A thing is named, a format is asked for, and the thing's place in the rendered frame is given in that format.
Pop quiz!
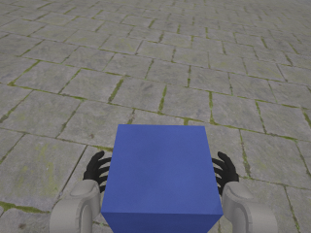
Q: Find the robot right hand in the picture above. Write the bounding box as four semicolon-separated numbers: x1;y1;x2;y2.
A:
211;151;239;197

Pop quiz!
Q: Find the carton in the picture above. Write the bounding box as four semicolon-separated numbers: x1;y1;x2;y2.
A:
100;124;224;233

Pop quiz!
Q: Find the robot left hand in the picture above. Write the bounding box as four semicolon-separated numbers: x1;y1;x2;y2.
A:
83;150;112;193

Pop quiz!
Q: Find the left robot forearm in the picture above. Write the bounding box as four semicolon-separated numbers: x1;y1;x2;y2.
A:
48;179;101;233

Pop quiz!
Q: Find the right robot forearm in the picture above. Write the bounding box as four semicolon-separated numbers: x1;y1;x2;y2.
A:
222;182;279;233

